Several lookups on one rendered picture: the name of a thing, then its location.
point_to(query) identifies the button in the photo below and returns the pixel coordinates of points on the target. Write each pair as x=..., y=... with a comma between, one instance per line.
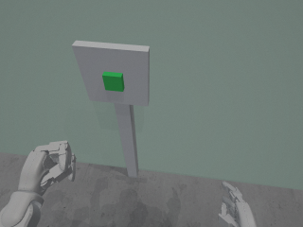
x=113, y=81

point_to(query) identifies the left robot forearm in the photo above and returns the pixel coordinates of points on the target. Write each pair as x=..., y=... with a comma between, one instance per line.
x=23, y=210

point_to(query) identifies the robot right hand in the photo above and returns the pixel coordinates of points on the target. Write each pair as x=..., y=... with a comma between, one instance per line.
x=240, y=212

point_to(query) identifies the robot left hand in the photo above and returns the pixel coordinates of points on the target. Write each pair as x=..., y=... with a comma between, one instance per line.
x=62, y=164

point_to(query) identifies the panel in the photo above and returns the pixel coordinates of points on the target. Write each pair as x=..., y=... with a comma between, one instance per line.
x=133, y=61

